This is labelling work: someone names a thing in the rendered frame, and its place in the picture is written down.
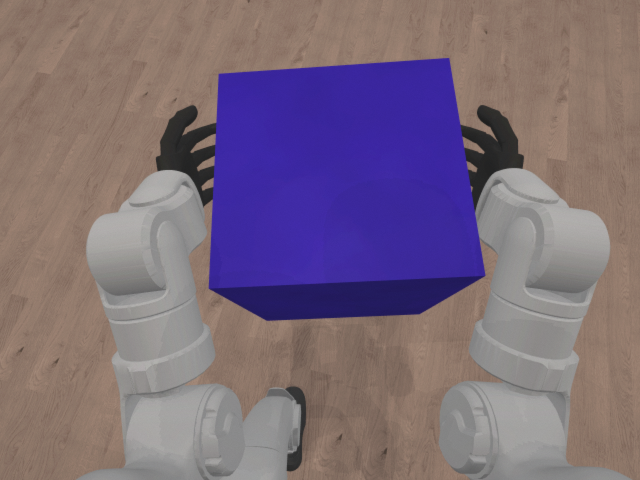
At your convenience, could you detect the left robot foot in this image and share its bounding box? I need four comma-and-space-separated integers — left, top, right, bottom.
285, 386, 306, 471

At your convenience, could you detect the left robot forearm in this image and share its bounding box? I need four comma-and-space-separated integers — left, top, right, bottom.
86, 170, 216, 461

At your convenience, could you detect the robot right hand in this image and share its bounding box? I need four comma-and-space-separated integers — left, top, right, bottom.
461, 105, 524, 211

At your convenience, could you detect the carton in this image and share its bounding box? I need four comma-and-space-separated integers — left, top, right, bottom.
209, 58, 486, 321

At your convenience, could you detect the robot left thigh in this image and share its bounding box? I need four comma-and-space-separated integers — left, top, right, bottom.
220, 396, 301, 480

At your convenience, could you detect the robot left hand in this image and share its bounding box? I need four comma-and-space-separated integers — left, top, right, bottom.
156, 105, 216, 208

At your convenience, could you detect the right robot forearm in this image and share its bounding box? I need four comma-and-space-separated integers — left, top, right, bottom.
469, 168, 610, 448

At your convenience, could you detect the right robot upper arm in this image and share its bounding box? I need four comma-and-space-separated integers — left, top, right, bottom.
439, 381, 632, 480

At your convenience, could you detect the left robot upper arm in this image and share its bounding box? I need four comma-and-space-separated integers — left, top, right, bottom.
76, 383, 245, 480

